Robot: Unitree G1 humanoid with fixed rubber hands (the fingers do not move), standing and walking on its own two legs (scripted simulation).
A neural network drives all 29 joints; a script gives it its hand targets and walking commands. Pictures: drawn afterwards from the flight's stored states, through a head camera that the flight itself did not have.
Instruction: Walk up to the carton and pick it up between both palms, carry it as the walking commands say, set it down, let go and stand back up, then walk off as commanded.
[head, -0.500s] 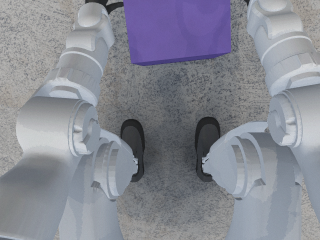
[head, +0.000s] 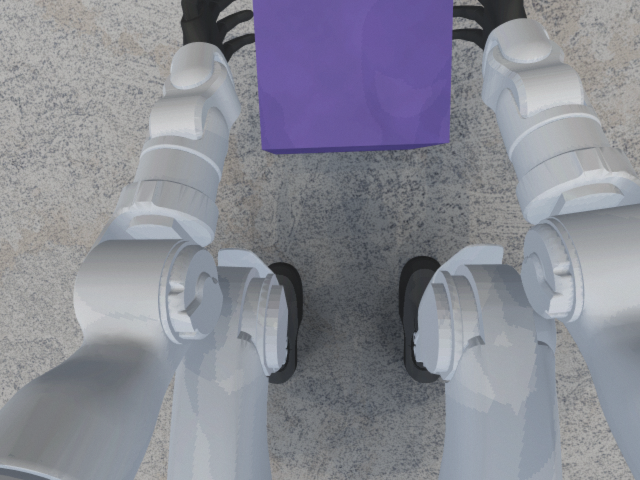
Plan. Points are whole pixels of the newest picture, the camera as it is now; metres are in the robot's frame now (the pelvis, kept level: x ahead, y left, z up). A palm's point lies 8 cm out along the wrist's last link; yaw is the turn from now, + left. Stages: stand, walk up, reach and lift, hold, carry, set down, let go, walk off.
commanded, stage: reach and lift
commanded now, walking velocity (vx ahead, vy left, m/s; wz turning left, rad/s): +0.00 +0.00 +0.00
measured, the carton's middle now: (346, 68) +0.53 -0.02 -0.22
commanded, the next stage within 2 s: none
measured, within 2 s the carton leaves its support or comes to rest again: neither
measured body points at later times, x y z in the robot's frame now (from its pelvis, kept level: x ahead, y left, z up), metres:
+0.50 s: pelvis +0.01 +0.00 +0.03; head +0.34 -0.05 +0.34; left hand +0.53 +0.11 -0.09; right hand +0.55 -0.17 -0.11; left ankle +0.12 +0.13 -0.32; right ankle +0.12 -0.12 -0.32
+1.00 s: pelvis +0.01 +0.00 +0.07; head +0.30 -0.04 +0.41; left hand +0.51 +0.12 -0.01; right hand +0.53 -0.16 -0.03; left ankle +0.12 +0.13 -0.32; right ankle +0.12 -0.12 -0.32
